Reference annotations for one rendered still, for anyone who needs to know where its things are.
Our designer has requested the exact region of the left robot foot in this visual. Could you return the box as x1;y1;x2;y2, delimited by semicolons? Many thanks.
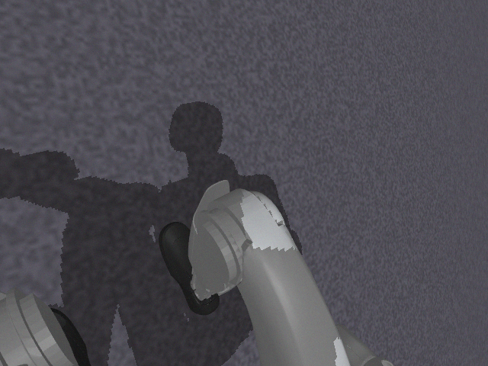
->
50;308;91;366

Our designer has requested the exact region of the right robot hand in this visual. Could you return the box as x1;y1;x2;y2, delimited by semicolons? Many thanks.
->
336;324;377;366

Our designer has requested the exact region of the right robot foot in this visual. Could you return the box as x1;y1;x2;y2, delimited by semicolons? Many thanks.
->
159;222;220;315

